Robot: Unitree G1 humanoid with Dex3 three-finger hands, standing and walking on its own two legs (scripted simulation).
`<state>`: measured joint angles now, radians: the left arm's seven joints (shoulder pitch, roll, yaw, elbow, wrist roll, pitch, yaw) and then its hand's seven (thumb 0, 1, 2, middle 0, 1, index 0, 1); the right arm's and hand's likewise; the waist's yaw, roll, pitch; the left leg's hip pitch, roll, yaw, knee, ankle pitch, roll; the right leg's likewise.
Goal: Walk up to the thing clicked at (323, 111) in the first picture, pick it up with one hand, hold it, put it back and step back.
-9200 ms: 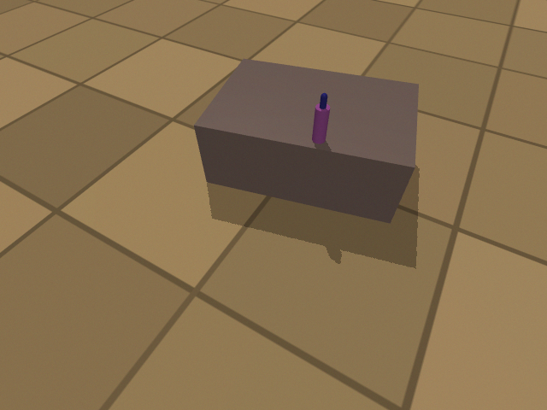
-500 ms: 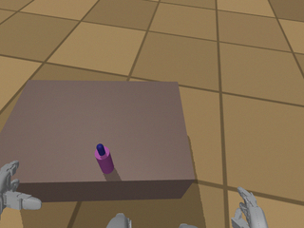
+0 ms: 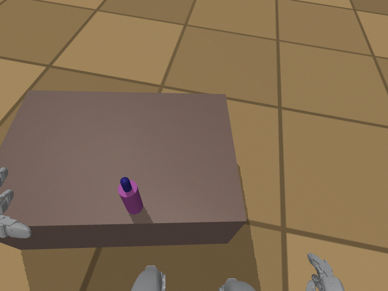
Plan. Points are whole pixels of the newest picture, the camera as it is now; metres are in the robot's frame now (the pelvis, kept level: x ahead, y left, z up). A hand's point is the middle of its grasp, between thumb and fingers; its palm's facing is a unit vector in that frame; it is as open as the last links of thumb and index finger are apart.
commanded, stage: go down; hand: left
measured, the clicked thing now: (130, 194) +0.41 +0.19 -0.25
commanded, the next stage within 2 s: none
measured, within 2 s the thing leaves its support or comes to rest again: neither
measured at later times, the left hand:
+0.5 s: hand (9, 189) +0.32 +0.37 +0.01, palm faces +0.16 -0.98 -0.13, open 17.5 cm
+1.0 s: hand (3, 183) +0.33 +0.39 +0.01, palm faces +0.16 -0.98 -0.11, open 17.4 cm
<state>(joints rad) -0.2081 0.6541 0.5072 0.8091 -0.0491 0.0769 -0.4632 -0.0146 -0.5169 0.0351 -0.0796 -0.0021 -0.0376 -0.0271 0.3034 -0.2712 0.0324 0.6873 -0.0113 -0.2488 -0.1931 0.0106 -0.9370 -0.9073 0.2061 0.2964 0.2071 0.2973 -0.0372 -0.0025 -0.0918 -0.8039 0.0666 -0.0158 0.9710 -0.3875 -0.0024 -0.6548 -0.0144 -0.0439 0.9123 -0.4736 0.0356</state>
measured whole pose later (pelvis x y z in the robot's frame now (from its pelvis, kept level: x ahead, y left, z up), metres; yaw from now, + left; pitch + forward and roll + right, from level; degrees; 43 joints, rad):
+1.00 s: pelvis +0.00 +0.01 +0.00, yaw +0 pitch +15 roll -4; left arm -0.40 0.77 0.58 1.03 -0.07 -0.09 -0.56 -0.02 -0.52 0.02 -0.10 -0.02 -0.06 -0.05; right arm 0.30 -0.29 0.06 0.67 -0.02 -0.19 -0.19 0.01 -0.91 -0.90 0.21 0.30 0.21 0.30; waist -0.05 -0.02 -0.09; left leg -0.87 0.07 -0.02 0.99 -0.39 0.01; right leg -0.71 -0.01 -0.05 0.91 -0.46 0.04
